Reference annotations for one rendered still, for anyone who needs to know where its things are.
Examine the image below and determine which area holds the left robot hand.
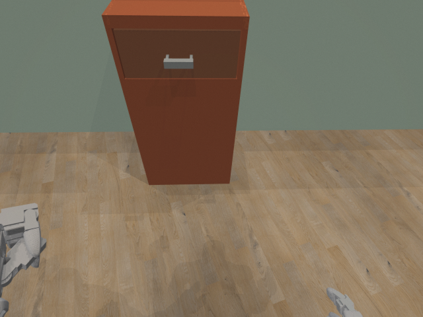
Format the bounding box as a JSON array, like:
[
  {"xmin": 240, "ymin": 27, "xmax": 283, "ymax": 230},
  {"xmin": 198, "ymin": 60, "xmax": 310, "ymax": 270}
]
[{"xmin": 0, "ymin": 203, "xmax": 46, "ymax": 297}]

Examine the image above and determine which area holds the cabinet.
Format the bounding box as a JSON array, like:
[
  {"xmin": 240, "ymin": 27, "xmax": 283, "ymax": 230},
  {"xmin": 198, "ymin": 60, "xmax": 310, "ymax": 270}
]
[{"xmin": 102, "ymin": 0, "xmax": 250, "ymax": 185}]

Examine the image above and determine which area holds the drawer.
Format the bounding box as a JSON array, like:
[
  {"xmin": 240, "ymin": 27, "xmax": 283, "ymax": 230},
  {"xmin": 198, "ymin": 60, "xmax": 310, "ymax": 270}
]
[{"xmin": 113, "ymin": 28, "xmax": 241, "ymax": 78}]

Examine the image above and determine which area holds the handle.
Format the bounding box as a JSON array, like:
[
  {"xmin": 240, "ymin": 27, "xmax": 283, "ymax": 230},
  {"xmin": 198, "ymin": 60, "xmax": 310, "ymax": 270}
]
[{"xmin": 163, "ymin": 55, "xmax": 194, "ymax": 69}]

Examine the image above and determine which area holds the right robot hand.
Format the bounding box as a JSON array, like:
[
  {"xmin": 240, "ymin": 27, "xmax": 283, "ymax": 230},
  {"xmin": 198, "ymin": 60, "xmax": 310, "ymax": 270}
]
[{"xmin": 327, "ymin": 287, "xmax": 363, "ymax": 317}]

